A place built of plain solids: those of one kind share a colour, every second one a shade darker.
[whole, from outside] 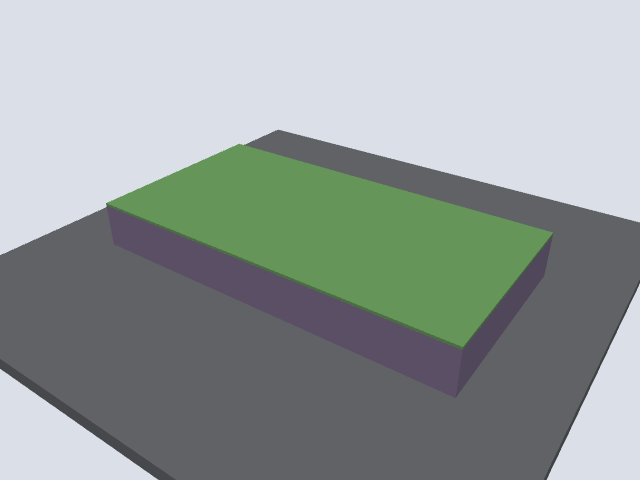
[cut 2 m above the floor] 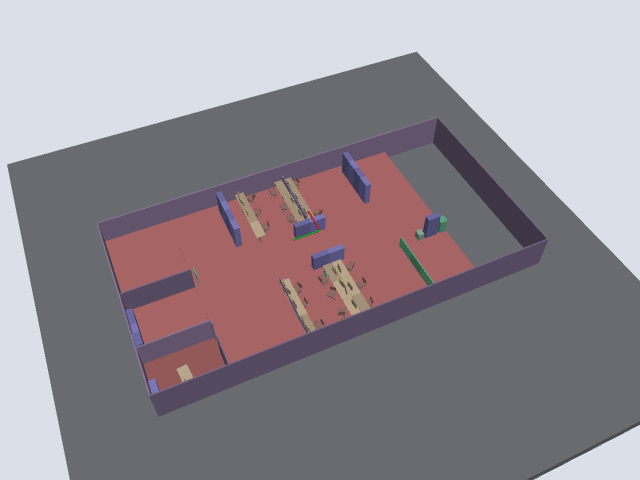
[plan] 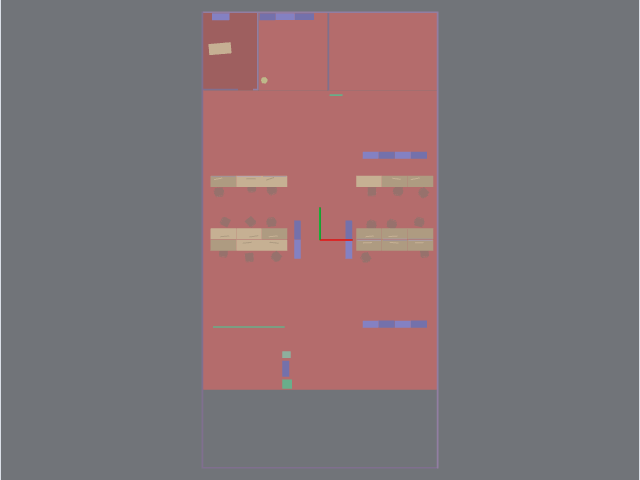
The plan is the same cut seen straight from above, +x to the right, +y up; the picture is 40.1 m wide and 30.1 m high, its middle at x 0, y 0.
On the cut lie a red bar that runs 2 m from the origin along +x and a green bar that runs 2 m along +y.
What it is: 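One storey of an office; an open floor with rows of desks, a band of small rooms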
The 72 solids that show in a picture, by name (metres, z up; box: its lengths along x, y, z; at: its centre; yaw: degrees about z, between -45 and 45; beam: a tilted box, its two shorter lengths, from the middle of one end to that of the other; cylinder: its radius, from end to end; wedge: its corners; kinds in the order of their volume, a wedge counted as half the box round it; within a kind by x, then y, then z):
{
 "floor_1": {"box": [3.38, 4.85, 0.81], "at": [-5.64, 11.81, 0.36]},
 "floor_2": {"box": [4.33, 4.85, 0.81], "at": [-1.68, 11.81, 0.36]},
 "floor_3": {"box": [14.65, 18.77, 0.81], "at": [0.0, 0.0, 0.36]},
 "floor_4": {"box": [6.75, 4.85, 0.81], "at": [3.95, 11.81, 0.36]},
 "roof_1": {"box": [14.85, 28.67, 0.2], "at": [0.0, 0.0, 3.46]},
 "wall_1": {"box": [0.1, 28.67, 3.41], "at": [-7.38, 0.0, 1.66]},
 "wall_2": {"box": [2.18, 0.1, 2.6], "at": [-6.23, 9.43, 2.06]},
 "wall_3": {"box": [0.1, 4.85, 2.6], "at": [-3.9, 11.81, 2.06]},
 "wall_4": {"box": [14.65, 0.1, 3.41], "at": [0.0, -14.28, 1.66]},
 "wall_5": {"box": [14.65, 0.1, 3.41], "at": [0.0, 14.28, 1.66]},
 "wall_6": {"box": [0.1, 4.85, 2.6], "at": [0.53, 11.81, 2.06]},
 "wall_7": {"box": [0.1, 28.67, 3.41], "at": [7.38, 0.0, 1.66]},
 "cabinet_1": {"box": [1.1, 0.45, 0.76], "at": [-6.22, 14.0, 1.14]},
 "cabinet_2": {"box": [1.0, 0.45, 2.0], "at": [-3.29, 14.0, 1.76]},
 "cabinet_3": {"box": [1.2, 0.42, 1.29], "at": [-2.18, 14.01, 1.41]},
 "cabinet_4": {"box": [0.45, 1.0, 2.0], "at": [-2.15, -8.07, 1.76]},
 "cabinet_5": {"box": [0.42, 1.2, 1.29], "at": [-1.41, -0.58, 1.41]},
 "cabinet_6": {"box": [0.42, 1.2, 1.29], "at": [-1.41, 0.63, 1.41]},
 "cabinet_7": {"box": [1.2, 0.42, 1.29], "at": [-0.97, 14.01, 1.41]},
 "cabinet_8": {"box": [0.42, 1.2, 1.29], "at": [1.81, -0.58, 1.41]},
 "cabinet_9": {"box": [0.42, 1.2, 1.29], "at": [1.81, 0.63, 1.41]},
 "cabinet_10": {"box": [1.0, 0.45, 2.0], "at": [3.17, -5.28, 1.76]},
 "cabinet_11": {"box": [1.0, 0.45, 2.0], "at": [3.17, 5.32, 1.76]},
 "cabinet_12": {"box": [1.0, 0.45, 2.0], "at": [4.18, -5.28, 1.76]},
 "cabinet_13": {"box": [1.0, 0.45, 2.0], "at": [4.18, 5.32, 1.76]},
 "cabinet_14": {"box": [1.0, 0.45, 2.0], "at": [5.19, -5.28, 1.76]},
 "cabinet_15": {"box": [1.0, 0.45, 2.0], "at": [5.19, 5.32, 1.76]},
 "cabinet_16": {"box": [1.0, 0.45, 2.0], "at": [6.2, -5.28, 1.76]},
 "cabinet_17": {"box": [1.0, 0.45, 2.0], "at": [6.2, 5.32, 1.76]},
 "desk_1": {"box": [1.4, 0.7, 0.032], "at": [-6.27, 12.0, 1.5], "yaw": 4.8},
 "desk_2": {"box": [1.6, 0.7, 0.032], "at": [-6.07, -0.33, 1.5]},
 "desk_3": {"box": [1.6, 0.7, 0.032], "at": [-6.07, 0.39, 1.5]},
 "desk_4": {"box": [1.6, 0.7, 0.032], "at": [-6.07, 3.68, 1.5]},
 "desk_5": {"box": [1.6, 0.7, 0.032], "at": [-4.46, -0.33, 1.5]},
 "desk_6": {"box": [1.6, 0.7, 0.032], "at": [-4.46, 0.39, 1.5]},
 "desk_7": {"box": [1.6, 0.7, 0.032], "at": [-4.46, 3.68, 1.5]},
 "desk_8": {"box": [1.6, 0.7, 0.032], "at": [-2.85, -0.33, 1.5]},
 "desk_9": {"box": [1.6, 0.7, 0.032], "at": [-2.85, 0.39, 1.5]},
 "desk_10": {"box": [1.6, 0.7, 0.032], "at": [-2.85, 3.68, 1.5]},
 "desk_11": {"box": [1.6, 0.7, 0.032], "at": [3.08, -0.33, 1.5]},
 "desk_12": {"box": [1.6, 0.7, 0.032], "at": [3.08, 0.39, 1.5]},
 "desk_13": {"box": [1.6, 0.7, 0.032], "at": [3.08, 3.68, 1.5]},
 "desk_14": {"box": [1.6, 0.7, 0.032], "at": [4.69, -0.33, 1.5]},
 "desk_15": {"box": [1.6, 0.7, 0.032], "at": [4.69, 0.39, 1.5]},
 "desk_16": {"box": [1.6, 0.7, 0.032], "at": [4.69, 3.68, 1.5]},
 "desk_17": {"box": [1.6, 0.7, 0.032], "at": [6.3, -0.33, 1.5]},
 "desk_18": {"box": [1.6, 0.7, 0.032], "at": [6.3, 0.39, 1.5]},
 "desk_19": {"box": [1.6, 0.7, 0.032], "at": [6.3, 3.68, 1.5]},
 "copier_1": {"box": [0.62, 0.59, 1.15], "at": [-2.06, -9.04, 1.34]},
 "officechair_1": {"box": [0.52, 0.51, 0.08], "at": [-6.34, 3.02, 1.31], "yaw": 6.2},
 "officechair_2": {"box": [0.53, 0.5, 0.08], "at": [-6.05, -0.77, 1.25], "yaw": -7.7},
 "officechair_3": {"box": [0.5, 0.53, 0.08], "at": [-5.92, 1.12, 1.27], "yaw": -25.1},
 "officechair_4": {"box": [0.53, 0.5, 0.08], "at": [-4.43, -1.07, 1.24], "yaw": 5.7},
 "officechair_5": {"box": [0.53, 0.5, 0.08], "at": [-4.36, 1.15, 1.3], "yaw": 42.2},
 "officechair_6": {"box": [0.52, 0.51, 0.08], "at": [-3.05, 1.1, 1.27], "yaw": 7.8},
 "officechair_7": {"box": [0.52, 0.51, 0.08], "at": [-3.02, 3.15, 1.25], "yaw": 19.1},
 "officechair_8": {"box": [0.52, 0.51, 0.08], "at": [-2.73, -1.03, 1.25], "yaw": -43.2},
 "officechair_9": {"box": [0.51, 0.52, 0.08], "at": [2.89, -1.09, 1.25], "yaw": 30.1},
 "officechair_10": {"box": [0.52, 0.51, 0.08], "at": [3.23, 0.93, 1.26], "yaw": -21.0},
 "officechair_11": {"box": [0.53, 0.5, 0.08], "at": [3.25, 3.06, 1.26], "yaw": -0.9},
 "officechair_12": {"box": [0.52, 0.51, 0.08], "at": [4.49, 0.97, 1.3], "yaw": -19.5},
 "officechair_13": {"box": [0.52, 0.51, 0.08], "at": [4.9, 3.09, 1.24], "yaw": -11.1},
 "officechair_14": {"box": [0.52, 0.51, 0.08], "at": [6.22, 1.1, 1.3], "yaw": -14.8},
 "officechair_15": {"box": [0.51, 0.52, 0.08], "at": [6.51, 2.97, 1.23], "yaw": 43.4},
 "officechair_16": {"box": [0.53, 0.5, 0.08], "at": [6.55, -0.79, 1.23], "yaw": 6.8},
 "guard_1": {"box": [1.42, 0.03, 0.95], "at": [-5.94, -5.46, 1.28]},
 "guard_2": {"box": [1.42, 0.03, 0.95], "at": [-4.46, -5.46, 1.28]},
 "guard_3": {"box": [4.5, 0.1, 0.05], "at": [-4.46, -5.46, 1.78]},
 "guard_4": {"box": [1.42, 0.03, 0.95], "at": [-2.98, -5.46, 1.28]},
 "pedestal_1": {"box": [0.54, 0.43, 0.6], "at": [-2.1, -7.18, 1.06]},
 "screen_1": {"box": [1.5, 0.032, 0.49], "at": [-6.07, 4.0, 1.77]},
 "screen_2": {"box": [1.5, 0.032, 0.49], "at": [-4.46, 4.0, 1.77]}
}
